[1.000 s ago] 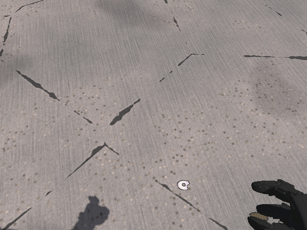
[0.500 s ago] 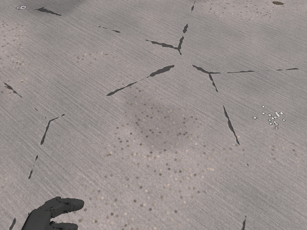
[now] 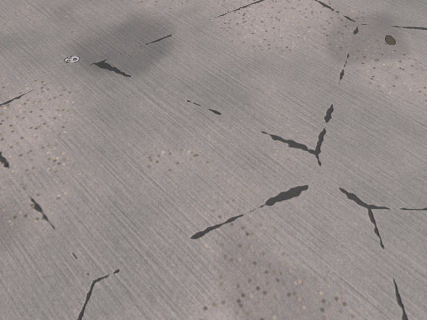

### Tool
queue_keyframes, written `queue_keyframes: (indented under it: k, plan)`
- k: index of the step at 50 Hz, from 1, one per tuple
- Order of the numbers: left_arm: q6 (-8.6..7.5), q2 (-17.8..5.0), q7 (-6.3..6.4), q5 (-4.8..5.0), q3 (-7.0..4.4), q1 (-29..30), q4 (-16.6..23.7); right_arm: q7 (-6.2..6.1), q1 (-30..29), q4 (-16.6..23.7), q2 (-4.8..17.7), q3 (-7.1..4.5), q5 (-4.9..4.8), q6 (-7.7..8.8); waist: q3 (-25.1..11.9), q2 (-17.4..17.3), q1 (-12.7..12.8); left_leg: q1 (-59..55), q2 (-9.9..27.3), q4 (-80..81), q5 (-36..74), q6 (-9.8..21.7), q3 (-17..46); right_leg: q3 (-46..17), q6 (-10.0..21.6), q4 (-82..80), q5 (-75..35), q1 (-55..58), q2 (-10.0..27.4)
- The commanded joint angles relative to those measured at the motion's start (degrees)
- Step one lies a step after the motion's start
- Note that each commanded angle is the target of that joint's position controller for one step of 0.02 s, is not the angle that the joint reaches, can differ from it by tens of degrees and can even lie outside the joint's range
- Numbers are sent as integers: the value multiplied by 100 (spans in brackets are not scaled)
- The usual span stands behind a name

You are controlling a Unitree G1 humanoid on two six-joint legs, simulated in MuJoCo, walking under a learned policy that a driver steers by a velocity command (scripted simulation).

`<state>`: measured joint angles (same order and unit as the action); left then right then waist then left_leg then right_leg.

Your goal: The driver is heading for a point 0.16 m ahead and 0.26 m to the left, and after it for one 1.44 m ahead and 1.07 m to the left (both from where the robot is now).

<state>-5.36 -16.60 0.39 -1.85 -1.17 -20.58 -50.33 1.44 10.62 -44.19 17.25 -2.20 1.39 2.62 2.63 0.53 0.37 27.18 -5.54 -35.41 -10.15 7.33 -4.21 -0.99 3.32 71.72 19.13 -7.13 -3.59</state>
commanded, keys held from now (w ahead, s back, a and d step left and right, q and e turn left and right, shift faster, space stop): w+q+shift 0.30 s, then q+shift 0.06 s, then w+q+shift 0.44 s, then q+shift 0.20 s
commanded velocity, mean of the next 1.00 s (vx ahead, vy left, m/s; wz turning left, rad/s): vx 0.88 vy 0.00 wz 0.89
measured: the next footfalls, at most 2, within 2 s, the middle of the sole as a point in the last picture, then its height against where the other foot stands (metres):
right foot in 0.32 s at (268, 291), level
left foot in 0.78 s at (164, 217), level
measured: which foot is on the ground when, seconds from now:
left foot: down 0.00-0.34, up 0.36-0.76, down 0.78-1.00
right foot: up 0.00-0.30, down 0.32-0.78, up 0.80-1.00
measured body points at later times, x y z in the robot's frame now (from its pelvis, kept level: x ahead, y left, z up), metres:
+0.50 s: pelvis +0.47 -0.01 +0.03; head +0.50 -0.02 +0.47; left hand +0.45 +0.29 -0.07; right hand +0.71 -0.24 -0.08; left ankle +0.37 +0.06 -0.60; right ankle +0.51 -0.13 -0.71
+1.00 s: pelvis +0.82 +0.19 +0.02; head +0.86 +0.23 +0.47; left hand +0.76 +0.51 -0.05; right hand +1.08 +0.05 -0.10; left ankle +0.79 +0.19 -0.71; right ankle +1.03 +0.12 -0.63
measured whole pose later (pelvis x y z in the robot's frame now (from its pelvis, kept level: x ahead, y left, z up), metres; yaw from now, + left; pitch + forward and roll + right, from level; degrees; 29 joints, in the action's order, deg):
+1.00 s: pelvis +0.82 +0.19 +0.02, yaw +54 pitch +1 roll +0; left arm -6.4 -15.0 1.8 -1.1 -1.4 -4.6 -34.5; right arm 0.1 19.2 -43.0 18.0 -4.2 -2.1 1.5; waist 5.9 -0.4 -2.8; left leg 11.9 -12.4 -25.9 -10.2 10.2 6.6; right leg -9.4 -5.7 61.8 20.9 -37.5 4.7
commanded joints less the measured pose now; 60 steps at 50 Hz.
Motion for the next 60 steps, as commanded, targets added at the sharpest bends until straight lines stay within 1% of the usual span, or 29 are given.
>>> queue_keyframes:
  k: [1,3,6,10,14,16,17,18,19,20,21,23,26,33,36,38,39,40,41,43,45,46,48,51,54,57,58,59,60]
  plan:
    - [-273,-595,-38,-92,-2,872,992,-36,1442,-265,812,-348,-82,-15,-438,337,-456,-2912,1624,1998,-421,1120,3402,-444,-25,760,-329,-3336,669]
    - [-47,-460,-101,-243,79,726,1175,-106,1137,-295,634,-263,-68,13,-48,31,114,-1587,1326,2370,-887,1203,3133,-480,-279,170,81,-2984,833]
    - [110,-384,-151,-200,166,1519,1620,-57,1069,-190,747,-294,-132,177,559,-24,152,-169,855,2822,-339,1124,2401,-54,-548,-1513,-331,-2555,982]
    - [72,-293,-260,45,235,2187,1833,16,1078,-41,1061,-483,-180,265,319,-259,-176,-10,698,3005,603,658,2273,131,-619,-3502,-2570,-1101,684]
    - [7,-714,-111,30,51,1820,1764,-56,1363,-34,1251,-575,-153,188,-273,-395,-109,-1694,908,1581,2504,265,2513,-40,-465,-4215,-1683,-693,428]
    - [-56,-1150,80,-53,-184,13,1309,-56,1113,23,1282,-577,-91,184,-1291,-59,844,-1182,403,-1029,2628,-67,2120,-130,-331,-4110,-843,1333,680]
    - [-86,-1545,196,-249,-295,-1097,1226,-114,1142,224,364,-329,-83,221,-2098,950,1026,-257,74,-3106,-619,-109,1666,-1734,-218,-4221,309,2580,2360]
    - [-11,-2073,159,-284,-423,-517,1305,-144,1949,646,72,-207,-361,178,-2835,2833,216,1144,-320,-4571,-2285,-296,1038,-4974,480,-5361,-404,3175,3612]
    - [32,-1334,103,-210,-346,6,1435,-229,1486,368,643,-262,-154,28,-2077,1232,278,1671,359,-4801,-1618,-209,998,-4222,524,-5251,-14,2557,3170]
    - [37,-714,68,-143,-190,284,1422,-168,902,400,713,-286,-67,-20,-1346,645,384,1729,571,-4435,-1090,-215,859,-2904,398,-5172,-270,1860,2742]
    - [56,-516,44,-160,-141,346,1306,-66,643,430,660,-286,-47,-62,-921,380,337,1594,762,-4204,-832,-258,833,-2085,290,-5283,-722,1290,2438]
    - [27,-501,75,-62,-137,103,991,151,357,633,438,-247,37,-228,-501,802,175,1430,971,-3895,-709,-306,785,-1136,125,-5517,-1243,665,2101]
    - [-99,-353,-9,75,-140,-34,754,263,-206,944,189,-133,42,-383,-267,546,45,1750,1073,-3697,-332,-307,607,-260,28,-5822,-2156,541,2040]
    - [-158,-716,28,32,-231,-182,425,456,-1511,1427,203,72,26,-341,483,165,-16,949,725,-1103,937,73,-476,1592,-278,-6314,-4185,491,1564]
    - [12,-1158,153,22,-335,-455,403,370,-962,1216,438,0,22,-320,-52,470,-423,-106,94,-787,312,379,-865,1764,-391,-4974,-7722,1147,1737]
    - [170,-1398,174,-7,-407,-205,658,240,695,672,797,-211,-29,-266,-908,466,-1142,-2120,-270,-767,-386,724,-551,1627,-216,-2538,-8369,466,1963]
    - [202,-1330,107,-87,-414,-214,697,89,1452,415,1033,-369,44,-205,-1121,250,-1359,-3631,103,36,-285,933,440,1508,-348,-708,-4942,-734,1666]
    - [219,-382,-44,-175,-202,-285,962,-71,997,426,1627,-512,1,-292,-1003,-1126,-620,-4581,1268,120,-880,1273,2399,1339,-572,1528,1019,-2953,589]
    - [93,-804,-17,-2,-256,160,1589,-74,1228,654,2031,-632,66,-364,-1899,-1033,-832,-5375,1933,1246,-616,2027,4823,128,-646,2314,1036,-4103,153]
    - [-109,-798,34,48,-164,633,1628,-157,1034,503,1636,-591,-40,-275,-547,44,-446,-3938,1839,1741,1635,1686,4134,-268,-582,1408,246,-4175,669]
    - [61,-756,61,-85,-159,289,1422,-194,540,567,1202,-452,-123,-168,-168,517,125,-2434,1405,1659,3742,1444,3017,-239,-726,745,404,-3211,927]
    - [-148,-1008,156,187,-359,593,1591,-92,80,1021,952,-425,-311,90,-553,535,148,-2075,1381,1864,3381,1686,3582,-756,-855,750,603,-2904,660]
    - [-162,-845,192,150,-371,887,1702,-100,-276,928,863,-407,-455,191,-306,581,377,-1351,1031,1846,3161,1347,2887,-709,-972,-801,520,-2676,859]
    - [-199,-129,156,73,-170,1727,1998,-360,-69,809,1027,-522,-398,-99,-384,10,38,-155,78,1311,3609,654,2119,-25,-948,-3182,-1284,-1437,-8]
    - [-156,-301,33,272,-332,1927,2086,-446,496,568,840,-504,-394,-334,-791,-407,-207,-155,-147,859,1710,-38,2588,-119,-944,-4311,-2679,-319,-518]
    - [-96,-642,90,215,-524,1130,1938,-445,103,767,512,-425,-380,-309,-1154,-711,421,-531,-358,-836,1035,-570,2602,-601,-702,-5064,-3555,741,86]
    - [-62,-737,138,107,-496,529,1845,-401,437,867,-26,-267,-198,-313,-1921,17,422,-31,-593,-2468,-2056,-776,2108,-1504,-211,-4466,-5123,2030,1383]
    - [-16,-825,113,-166,-417,389,1988,-319,1509,992,-28,-208,-261,-290,-2866,1314,-61,726,-787,-4140,-3877,-966,2061,-3552,951,-4171,-6946,2991,3093]
    - [87,-999,70,-27,-515,801,2012,-205,2180,929,664,-319,-313,-343,-3167,1331,-344,954,-119,-5413,-3331,-1209,1940,-4184,1629,-4101,-6014,2768,3754]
